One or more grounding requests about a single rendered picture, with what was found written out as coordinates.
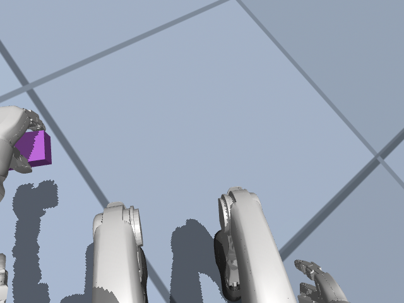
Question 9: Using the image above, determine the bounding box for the right robot hand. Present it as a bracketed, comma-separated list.
[294, 259, 348, 303]

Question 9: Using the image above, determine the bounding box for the right robot foot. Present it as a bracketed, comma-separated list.
[214, 230, 241, 302]

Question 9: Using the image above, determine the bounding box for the left robot hand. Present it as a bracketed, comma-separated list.
[0, 105, 46, 174]

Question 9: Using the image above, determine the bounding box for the small box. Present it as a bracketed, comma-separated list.
[9, 130, 52, 170]

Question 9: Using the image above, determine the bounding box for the left robot arm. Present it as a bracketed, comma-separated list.
[0, 139, 13, 303]

